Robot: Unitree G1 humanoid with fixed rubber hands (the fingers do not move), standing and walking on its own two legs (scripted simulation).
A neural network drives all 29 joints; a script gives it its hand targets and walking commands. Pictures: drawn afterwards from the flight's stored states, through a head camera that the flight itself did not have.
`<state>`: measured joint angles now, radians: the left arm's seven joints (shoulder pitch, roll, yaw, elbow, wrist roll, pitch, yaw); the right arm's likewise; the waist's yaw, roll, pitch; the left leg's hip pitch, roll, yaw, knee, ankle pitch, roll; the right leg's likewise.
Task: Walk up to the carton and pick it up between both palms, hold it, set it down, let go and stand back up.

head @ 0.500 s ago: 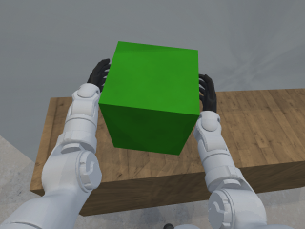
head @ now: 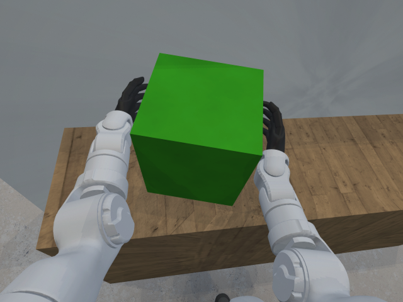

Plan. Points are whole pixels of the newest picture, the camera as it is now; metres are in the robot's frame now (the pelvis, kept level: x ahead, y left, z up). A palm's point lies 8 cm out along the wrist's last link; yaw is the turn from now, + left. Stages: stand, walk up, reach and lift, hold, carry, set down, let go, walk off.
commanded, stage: set down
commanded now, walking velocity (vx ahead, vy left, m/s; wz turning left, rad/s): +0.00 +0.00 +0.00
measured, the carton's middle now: (199, 137) +0.42 -0.04 +0.03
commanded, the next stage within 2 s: none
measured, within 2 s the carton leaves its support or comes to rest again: rests again in 1.34 s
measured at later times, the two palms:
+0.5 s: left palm (126, 114) +0.47 +0.11 +0.08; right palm (272, 142) +0.37 -0.18 +0.07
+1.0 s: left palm (127, 114) +0.47 +0.11 +0.07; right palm (271, 143) +0.37 -0.18 +0.07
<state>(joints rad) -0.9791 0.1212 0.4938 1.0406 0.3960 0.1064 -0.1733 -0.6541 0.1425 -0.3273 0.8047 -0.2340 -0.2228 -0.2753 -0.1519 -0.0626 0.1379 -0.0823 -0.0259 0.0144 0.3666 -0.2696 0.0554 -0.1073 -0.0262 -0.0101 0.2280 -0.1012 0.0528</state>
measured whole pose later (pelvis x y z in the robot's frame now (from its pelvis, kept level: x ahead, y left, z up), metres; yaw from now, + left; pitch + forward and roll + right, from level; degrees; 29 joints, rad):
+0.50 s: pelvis +0.00 +0.00 +0.00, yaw +0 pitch +0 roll -2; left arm -0.99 0.12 0.54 1.06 0.42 0.09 -0.20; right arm -0.66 0.15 -0.36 0.81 -0.26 -0.22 -0.26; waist -0.15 -0.06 0.14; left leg -0.09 -0.03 0.01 0.37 -0.27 0.06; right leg -0.11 -0.03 -0.01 0.23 -0.11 0.05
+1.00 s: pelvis +0.01 +0.00 +0.00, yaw +0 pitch +0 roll -2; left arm -0.98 0.12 0.56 1.07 0.44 0.04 -0.22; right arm -0.66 0.15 -0.38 0.85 -0.27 -0.29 -0.26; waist -0.15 -0.06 0.14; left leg -0.10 -0.02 0.01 0.37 -0.28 0.06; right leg -0.12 -0.02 -0.01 0.23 -0.11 0.05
